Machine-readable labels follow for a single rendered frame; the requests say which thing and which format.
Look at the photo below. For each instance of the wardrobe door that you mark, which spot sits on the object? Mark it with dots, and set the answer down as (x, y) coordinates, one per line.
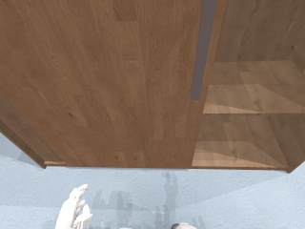
(108, 83)
(21, 127)

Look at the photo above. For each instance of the robot left hand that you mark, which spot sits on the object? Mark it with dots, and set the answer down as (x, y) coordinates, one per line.
(68, 215)

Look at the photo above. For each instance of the handle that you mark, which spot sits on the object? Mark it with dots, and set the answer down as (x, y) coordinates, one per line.
(202, 48)

